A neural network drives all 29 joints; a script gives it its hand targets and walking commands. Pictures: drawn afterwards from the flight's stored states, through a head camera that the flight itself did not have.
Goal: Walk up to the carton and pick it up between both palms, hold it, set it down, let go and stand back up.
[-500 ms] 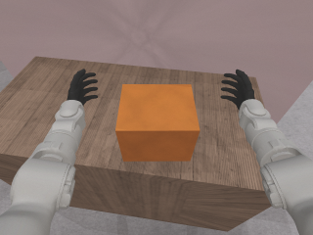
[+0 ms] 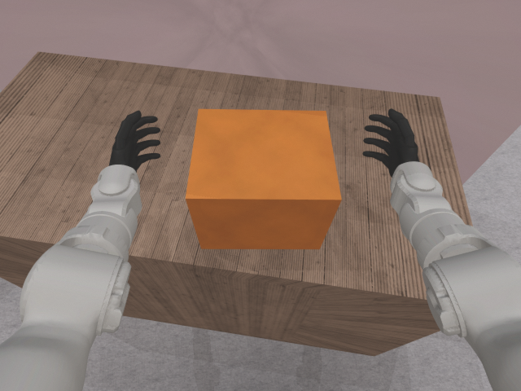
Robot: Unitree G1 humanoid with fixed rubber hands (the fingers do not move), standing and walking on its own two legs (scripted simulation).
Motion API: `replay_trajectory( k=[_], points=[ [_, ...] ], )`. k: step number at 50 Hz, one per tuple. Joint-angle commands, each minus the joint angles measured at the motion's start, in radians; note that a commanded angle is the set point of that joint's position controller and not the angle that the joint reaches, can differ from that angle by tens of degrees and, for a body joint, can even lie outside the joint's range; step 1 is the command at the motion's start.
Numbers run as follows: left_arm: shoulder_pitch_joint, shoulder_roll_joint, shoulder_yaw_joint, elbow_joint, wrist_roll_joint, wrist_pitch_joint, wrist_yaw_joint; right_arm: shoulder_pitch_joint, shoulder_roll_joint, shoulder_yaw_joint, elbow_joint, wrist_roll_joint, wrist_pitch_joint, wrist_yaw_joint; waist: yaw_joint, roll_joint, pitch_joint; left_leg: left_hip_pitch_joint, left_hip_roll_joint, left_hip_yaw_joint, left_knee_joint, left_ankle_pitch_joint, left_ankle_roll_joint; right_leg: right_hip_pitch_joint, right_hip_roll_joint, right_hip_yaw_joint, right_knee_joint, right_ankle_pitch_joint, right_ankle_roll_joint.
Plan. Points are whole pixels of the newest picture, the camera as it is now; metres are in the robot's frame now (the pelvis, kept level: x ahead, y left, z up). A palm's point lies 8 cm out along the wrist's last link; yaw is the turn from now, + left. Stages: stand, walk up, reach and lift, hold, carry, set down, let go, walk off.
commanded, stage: reach and lift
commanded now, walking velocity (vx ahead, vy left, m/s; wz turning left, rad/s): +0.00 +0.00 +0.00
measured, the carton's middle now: (261, 182) +0.49 +0.01 -0.02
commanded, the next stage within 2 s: none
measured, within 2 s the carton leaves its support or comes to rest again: neither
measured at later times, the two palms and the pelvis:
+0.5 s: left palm (155, 179) +0.47 +0.19 +0.02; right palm (388, 180) +0.47 -0.20 +0.02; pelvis -0.01 +0.00 -0.03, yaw -1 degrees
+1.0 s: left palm (165, 177) +0.47 +0.17 +0.03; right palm (359, 180) +0.46 -0.15 +0.03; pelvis -0.01 +0.00 -0.02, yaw +0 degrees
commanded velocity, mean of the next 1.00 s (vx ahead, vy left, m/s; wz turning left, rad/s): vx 0.00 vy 0.00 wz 0.00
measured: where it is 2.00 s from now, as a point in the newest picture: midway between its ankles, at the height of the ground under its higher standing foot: outside the picture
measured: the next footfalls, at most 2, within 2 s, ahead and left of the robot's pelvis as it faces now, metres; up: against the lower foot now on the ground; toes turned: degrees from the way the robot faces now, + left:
none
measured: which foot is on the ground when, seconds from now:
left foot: down 0.00-1.00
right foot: down 0.00-1.00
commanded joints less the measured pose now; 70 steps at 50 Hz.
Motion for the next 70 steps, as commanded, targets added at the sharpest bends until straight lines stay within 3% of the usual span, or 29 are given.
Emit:
replay_trajectory(
  k=[1, 8, 19, 29, 47, 57, 61, 63, 67, 70],
  points=[
    [-0.427, 0.121, -0.001, -0.12, -0.013, -0.086, 0.011, -0.405, -0.172, -0.048, -0.121, -0.031, -0.083, -0.007, -0.012, 0.069, -0.761, 0.282, -0.015, 0.035, 0.05, 0.448, -0.057, 0.314, -0.005, 0.005, 0.052, 0.405, 0.044],
    [-0.403, 0.105, 0.008, -0.046, -0.013, -0.138, 0.014, -0.408, -0.158, -0.052, -0.084, -0.059, -0.142, -0.013, -0.005, 0.049, -0.824, 0.19, -0.016, 0.044, 0.106, 0.436, -0.055, 0.286, -0.003, 0.008, 0.116, 0.397, 0.049],
    [-0.389, 0.096, 0.042, -0.073, 0.004, -0.161, 0.025, -0.419, -0.127, -0.011, -0.086, -0.038, -0.166, -0.019, 0.021, 0.018, -0.87, 0.101, -0.023, 0.065, 0.153, 0.427, -0.045, 0.315, 0.002, 0.028, 0.181, 0.425, 0.058],
    [-0.393, 0.05, 0.07, -0.075, 0.033, -0.161, 0.028, -0.437, -0.068, -0.045, -0.082, -0.089, -0.161, -0.045, 0.009, 0.002, -0.836, 0.057, -0.027, 0.065, 0.164, 0.394, -0.042, 0.327, -0.002, 0.04, 0.19, 0.419, 0.057],
    [-0.441, -0.063, 0.191, -0.107, 0.192, -0.161, 0.065, -0.437, 0.069, -0.268, -0.106, -0.333, -0.155, -0.096, -0.023, 0.071, -0.812, 0.154, -0.024, 0.064, 0.115, 0.392, -0.062, 0.343, -0.007, 0.031, 0.134, 0.385, 0.031],
    [-0.434, -0.148, 0.254, -0.143, 0.278, -0.156, 0.067, -0.417, 0.164, -0.362, -0.147, -0.453, -0.144, -0.072, -0.017, 0.072, -0.776, 0.222, -0.016, 0.062, 0.084, 0.434, -0.062, 0.361, -0.009, 0.017, 0.093, 0.384, 0.022],
    [-0.431, -0.225, 0.312, -0.165, 0.352, -0.161, 0.051, -0.405, 0.253, -0.432, -0.169, -0.55, -0.151, -0.046, -0.018, 0.077, -0.758, 0.261, -0.015, 0.063, 0.069, 0.463, -0.062, 0.373, -0.011, 0.008, 0.072, 0.401, 0.02],
    [-0.429, -0.31, 0.364, -0.173, 0.425, -0.164, 0.027, -0.398, 0.353, -0.495, -0.183, -0.649, -0.16, -0.019, -0.021, 0.081, -0.729, 0.283, -0.015, 0.068, 0.052, 0.472, -0.059, 0.391, -0.014, -0.001, 0.053, 0.414, 0.02],
    [-0.345, -0.661, 0.411, -0.11, 0.616, -0.178, -0.064, -0.347, 0.722, -0.593, -0.182, -0.937, -0.201, 0.087, -0.037, 0.11, -0.629, 0.382, -0.005, 0.068, 0.001, 0.501, -0.052, 0.424, -0.017, -0.034, -0.001, 0.466, 0.013],
    [-0.276, -0.699, 0.462, -0.107, 0.68, -0.185, -0.063, -0.277, 0.783, -0.625, -0.174, -1.024, -0.213, 0.112, -0.035, 0.1, -0.568, 0.426, 0.01, 0.063, -0.025, 0.541, -0.04, 0.432, -0.015, -0.04, -0.038, 0.466, 0.013]
  ],
)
